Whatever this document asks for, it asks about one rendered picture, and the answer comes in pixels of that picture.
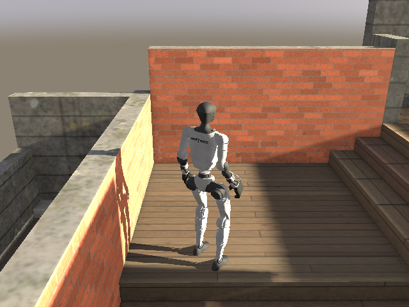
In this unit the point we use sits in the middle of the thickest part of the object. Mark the robot head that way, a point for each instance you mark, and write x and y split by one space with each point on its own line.
206 112

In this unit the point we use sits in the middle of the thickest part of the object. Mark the robot left upper arm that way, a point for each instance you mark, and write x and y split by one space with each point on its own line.
185 140

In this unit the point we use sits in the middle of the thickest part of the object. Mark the robot left shin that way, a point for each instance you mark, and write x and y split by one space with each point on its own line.
200 224

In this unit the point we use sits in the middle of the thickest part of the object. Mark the robot right hand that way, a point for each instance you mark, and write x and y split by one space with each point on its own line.
238 190

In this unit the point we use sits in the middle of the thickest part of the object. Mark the robot left hand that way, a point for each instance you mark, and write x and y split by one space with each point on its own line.
185 177

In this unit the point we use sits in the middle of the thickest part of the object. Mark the robot left forearm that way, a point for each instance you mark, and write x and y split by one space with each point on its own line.
183 165

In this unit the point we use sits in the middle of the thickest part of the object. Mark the robot right forearm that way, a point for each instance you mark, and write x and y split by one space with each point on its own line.
229 176

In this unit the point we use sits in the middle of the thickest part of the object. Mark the robot right upper arm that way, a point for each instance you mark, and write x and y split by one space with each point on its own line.
222 141

